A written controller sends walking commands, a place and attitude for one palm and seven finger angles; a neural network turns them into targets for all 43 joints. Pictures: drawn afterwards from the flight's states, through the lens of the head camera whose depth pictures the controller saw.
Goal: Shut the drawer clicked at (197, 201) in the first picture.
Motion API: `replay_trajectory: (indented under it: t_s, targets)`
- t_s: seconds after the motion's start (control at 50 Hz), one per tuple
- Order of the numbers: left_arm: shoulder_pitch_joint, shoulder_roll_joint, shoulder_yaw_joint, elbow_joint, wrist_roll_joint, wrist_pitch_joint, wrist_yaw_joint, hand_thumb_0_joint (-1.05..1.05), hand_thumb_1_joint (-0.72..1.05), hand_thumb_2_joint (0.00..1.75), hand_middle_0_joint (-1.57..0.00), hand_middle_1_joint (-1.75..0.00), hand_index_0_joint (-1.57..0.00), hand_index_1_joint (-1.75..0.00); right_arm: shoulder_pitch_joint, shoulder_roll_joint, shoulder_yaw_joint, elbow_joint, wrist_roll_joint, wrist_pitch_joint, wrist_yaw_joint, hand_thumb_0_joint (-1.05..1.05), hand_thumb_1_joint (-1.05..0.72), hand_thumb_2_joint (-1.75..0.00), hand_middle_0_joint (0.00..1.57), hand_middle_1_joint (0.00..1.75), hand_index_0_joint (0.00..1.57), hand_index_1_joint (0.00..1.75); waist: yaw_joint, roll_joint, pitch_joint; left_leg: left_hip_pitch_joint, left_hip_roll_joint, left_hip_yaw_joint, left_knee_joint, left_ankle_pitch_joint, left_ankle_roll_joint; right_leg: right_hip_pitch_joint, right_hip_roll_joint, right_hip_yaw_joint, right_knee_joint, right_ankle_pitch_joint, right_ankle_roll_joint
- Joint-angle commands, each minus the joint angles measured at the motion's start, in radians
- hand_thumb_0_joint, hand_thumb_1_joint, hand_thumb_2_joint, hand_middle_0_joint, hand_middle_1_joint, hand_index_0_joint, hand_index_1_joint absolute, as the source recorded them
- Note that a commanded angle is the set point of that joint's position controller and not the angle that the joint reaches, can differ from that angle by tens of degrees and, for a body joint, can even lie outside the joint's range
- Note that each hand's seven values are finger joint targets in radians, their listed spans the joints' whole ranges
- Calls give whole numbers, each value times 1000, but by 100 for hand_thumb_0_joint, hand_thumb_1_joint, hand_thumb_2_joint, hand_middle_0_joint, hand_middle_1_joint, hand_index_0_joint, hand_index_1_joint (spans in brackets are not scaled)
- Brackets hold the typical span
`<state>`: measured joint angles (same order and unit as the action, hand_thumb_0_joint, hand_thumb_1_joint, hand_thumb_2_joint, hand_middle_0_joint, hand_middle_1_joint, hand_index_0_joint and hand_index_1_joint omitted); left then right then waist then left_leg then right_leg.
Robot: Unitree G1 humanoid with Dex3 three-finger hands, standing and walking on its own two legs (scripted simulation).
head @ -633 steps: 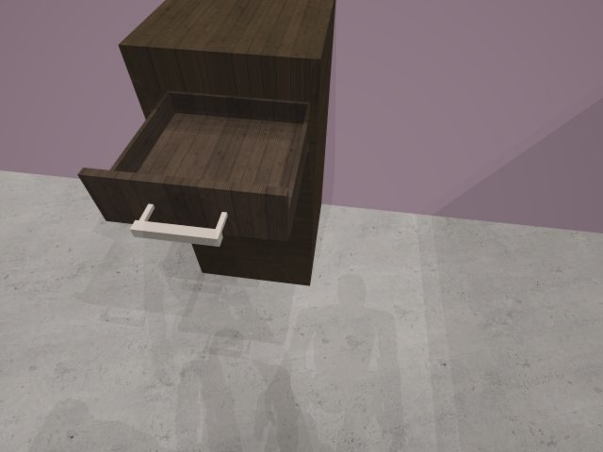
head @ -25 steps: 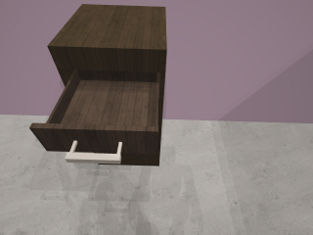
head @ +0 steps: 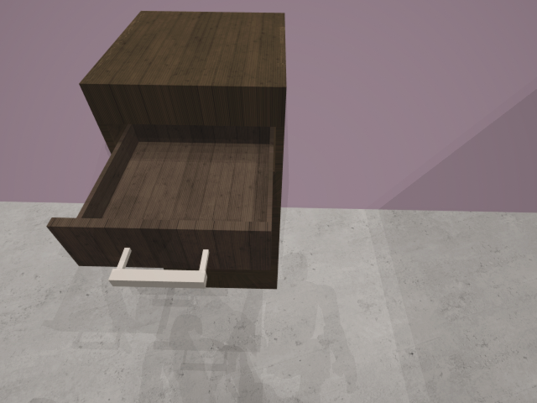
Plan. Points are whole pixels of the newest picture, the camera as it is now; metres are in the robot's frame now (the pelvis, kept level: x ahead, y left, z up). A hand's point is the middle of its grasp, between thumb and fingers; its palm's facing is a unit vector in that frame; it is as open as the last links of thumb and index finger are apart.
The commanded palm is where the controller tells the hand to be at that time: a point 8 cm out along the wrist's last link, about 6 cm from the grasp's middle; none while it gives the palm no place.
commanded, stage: look again from close up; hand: left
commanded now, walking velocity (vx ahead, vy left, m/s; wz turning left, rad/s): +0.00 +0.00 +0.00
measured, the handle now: (162, 266) +0.35 +0.21 -0.04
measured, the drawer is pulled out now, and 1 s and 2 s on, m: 0.30 0.30 0.30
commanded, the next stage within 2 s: raise the hand and make a fist in 0.28 s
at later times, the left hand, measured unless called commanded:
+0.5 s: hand out of the picture +0.12 +0.21 -0.09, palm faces +0.21 -0.96 -0.19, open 7.2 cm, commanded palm +0.10 +0.24 -0.06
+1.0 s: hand out of the picture +0.12 +0.17 +0.01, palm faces +0.13 -0.99 -0.06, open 4.9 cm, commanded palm +0.11 +0.23 -0.01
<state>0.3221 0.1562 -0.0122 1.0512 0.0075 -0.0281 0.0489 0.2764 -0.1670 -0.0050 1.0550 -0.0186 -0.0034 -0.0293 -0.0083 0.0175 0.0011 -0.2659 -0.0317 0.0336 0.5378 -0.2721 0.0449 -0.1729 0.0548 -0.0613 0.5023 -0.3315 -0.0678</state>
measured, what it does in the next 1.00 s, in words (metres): lowers itself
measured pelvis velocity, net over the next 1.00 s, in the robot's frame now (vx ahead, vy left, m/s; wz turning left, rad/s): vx -0.07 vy -0.01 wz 0.04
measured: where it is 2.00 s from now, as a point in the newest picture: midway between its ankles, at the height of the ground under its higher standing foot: outside the picture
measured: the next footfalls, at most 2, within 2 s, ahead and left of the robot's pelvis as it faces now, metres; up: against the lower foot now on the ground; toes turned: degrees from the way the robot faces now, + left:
none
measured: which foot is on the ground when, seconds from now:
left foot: down 0.00-1.00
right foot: down 0.00-1.00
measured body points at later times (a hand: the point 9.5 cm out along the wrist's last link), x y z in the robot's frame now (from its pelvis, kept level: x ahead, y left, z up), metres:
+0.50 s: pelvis +0.00 +0.02 +0.00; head +0.00 +0.02 +0.45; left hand +0.10 +0.26 -0.07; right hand +0.06 -0.22 -0.13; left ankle +0.01 +0.09 -0.73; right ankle -0.03 -0.07 -0.73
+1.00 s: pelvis -0.07 -0.01 -0.09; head -0.04 -0.01 +0.36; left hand +0.11 +0.22 +0.02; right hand +0.17 -0.21 -0.14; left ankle +0.01 +0.09 -0.73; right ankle -0.03 -0.07 -0.73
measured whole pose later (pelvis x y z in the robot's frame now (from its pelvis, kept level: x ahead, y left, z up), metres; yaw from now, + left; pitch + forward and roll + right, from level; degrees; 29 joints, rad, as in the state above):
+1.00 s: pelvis -0.07 -0.01 -0.09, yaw +2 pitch +10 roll -3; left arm 0.49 0.20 0.07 -0.15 -0.24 -0.56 -0.14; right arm 0.16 -0.22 0.04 0.51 0.02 -0.23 -0.03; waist 0.05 0.04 -0.14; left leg -0.91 -0.01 -0.03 1.17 -0.44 0.03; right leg -0.81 0.06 -0.17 1.13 -0.51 -0.10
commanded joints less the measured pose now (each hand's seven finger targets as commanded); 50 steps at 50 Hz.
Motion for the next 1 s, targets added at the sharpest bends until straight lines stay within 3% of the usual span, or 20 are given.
replay_trajectory:
  t_s: [0.0,0.04,0.34,0.36,0.38,0.4,0.42,0.44,0.46,0.5,0.52,0.58,0.6,0.64,0.7,0.72,0.8,0.9,0.94,0.98]
  targets:
    - [67,106,17,-36,2,-12,13,0,90,90,-20,-30,-20,-30,22,-84,-10,-41,4,-15,-6,0,-90,-90,20,30,20,30,9,-16,57,42,112,-113,-71,252,12,-32,-169,152,-83,358,8]
    - [76,107,16,-45,3,-10,14,0,90,90,-20,-30,-20,-30,21,-85,-7,-38,2,-14,-6,0,-90,-90,20,30,20,30,12,-31,28,69,113,-101,-59,309,13,3,-171,155,-73,445,13]
    - [28,108,10,-38,3,4,6,0,90,90,-20,-30,-20,-30,-32,-108,-3,-6,5,-7,-2,0,-90,-90,20,30,20,30,9,-25,64,122,126,-109,-152,227,14,-12,-161,156,-136,267,26]
    - [104,117,21,-18,23,-26,38,0,90,90,-20,-30,-20,-30,-76,-120,-3,-73,13,-24,1,0,-90,-90,20,30,20,30,34,-102,90,42,129,-74,58,312,-10,-28,-206,212,-130,710,87]
    - [-683,379,212,-1557,-176,-215,38,0,90,90,-22,-32,-22,-32,-54,-282,-47,-422,68,-154,-27,0,-90,-90,20,30,20,30,-80,100,-471,316,37,-108,-88,478,-14,-18,-111,87,1,575,31]
    - [-163,284,161,-1331,-102,-174,52,0,90,90,-24,-34,-24,-34,-107,-187,4,-381,40,-259,-58,0,-90,-90,20,30,20,30,27,340,-445,516,110,-122,-132,675,-37,-98,-52,55,85,262,16]
    - [-103,206,81,-1287,-123,-127,94,0,90,90,-26,-37,-26,-37,-101,-196,-5,-320,43,-293,-59,0,-90,-90,20,30,20,30,-11,286,-374,401,103,-134,-144,624,-90,-162,-44,12,126,64,29]
    - [197,-78,-76,-981,-129,-29,77,0,90,90,-28,-39,-28,-39,-58,-139,-1,-289,49,-292,-40,0,-90,-90,20,30,20,30,-34,169,-199,313,114,-144,-163,519,-76,-277,-48,6,149,-16,45]
    - [-13,-28,-39,-1179,-170,-59,61,0,90,90,-30,-41,-30,-41,-66,-190,-17,-366,48,-293,-25,0,-90,-90,20,30,20,30,-43,100,-81,186,108,-175,-153,403,-73,-293,-58,-3,144,-28,48]
    - [26,-4,1,-1099,-157,-156,16,0,90,90,-34,-45,-34,-45,-93,-211,-37,-416,23,-307,-18,0,-90,-90,20,30,20,30,-52,-95,21,-2,77,-173,-48,102,-55,-377,-41,-36,91,-48,41]
    - [168,-22,28,-1003,-164,-199,-17,0,90,90,-36,-47,-36,-47,-110,-212,-45,-451,26,-304,-10,0,-90,-90,20,30,20,30,-11,-134,21,-84,55,-144,9,50,-51,-375,-39,-45,79,-28,34]
    - [351,-61,45,-925,-225,-409,-167,0,90,90,-42,-54,-42,-54,-165,-202,-56,-525,18,-297,14,0,-90,-90,20,30,20,30,40,-355,-76,-315,34,-91,205,2,-44,-467,-34,-33,221,-44,37]
    - [361,-73,24,-953,-241,-482,-227,0,90,90,-44,-56,-44,-56,-186,-202,-62,-555,19,-301,28,0,-90,-90,20,30,20,30,49,-340,-94,-373,25,-74,248,-22,-47,-490,-38,-17,261,-55,36]
    - [416,17,113,-954,-250,-557,-298,0,90,90,-48,-60,-48,-60,-203,-207,-77,-616,27,-294,53,0,-90,-90,20,30,20,30,83,-156,-149,-401,11,-49,294,-30,-56,-486,-46,11,325,-49,17]
    - [307,109,159,-1141,-224,-485,-273,0,90,90,-54,-67,-54,-67,-251,-202,-61,-724,40,-250,46,0,-90,-90,20,30,20,30,101,66,-217,-439,4,-42,301,-142,-43,-520,-46,26,388,-139,8]
    - [234,157,194,-1208,-219,-465,-240,0,90,90,-56,-69,-56,-69,-248,-203,-59,-730,40,-233,38,0,-90,-90,20,30,20,30,92,84,-224,-462,9,-61,301,-207,-39,-547,-42,42,390,-192,11]
    - [51,122,147,-1552,-218,-544,-105,0,90,90,-64,-78,-64,-78,-146,-153,-48,-751,30,-227,10,0,-90,-90,20,30,20,30,27,161,-307,-406,31,-100,350,-247,-9,-598,-35,84,374,-233,15]
    - [-52,98,18,-1503,-227,-648,-168,0,90,90,-74,-88,-74,-88,-131,-177,-19,-682,37,-282,-11,0,-90,-90,20,30,20,30,-78,66,-220,-509,39,-119,455,-288,3,-672,-33,147,330,-351,28]
    - [4,111,3,-1356,-233,-581,-248,0,90,90,-78,-93,-78,-93,-127,-192,-9,-674,50,-290,-22,0,-90,-90,20,30,20,30,-91,-23,-169,-572,34,-100,483,-283,6,-639,-47,191,265,-415,44]
    - [78,133,19,-1238,-241,-451,-311,0,90,90,-82,-97,-82,-97,-130,-205,-3,-692,69,-279,-33,0,-90,-90,20,30,20,30,-55,-60,-158,-593,28,-84,461,-283,6,-572,-67,222,206,-474,56]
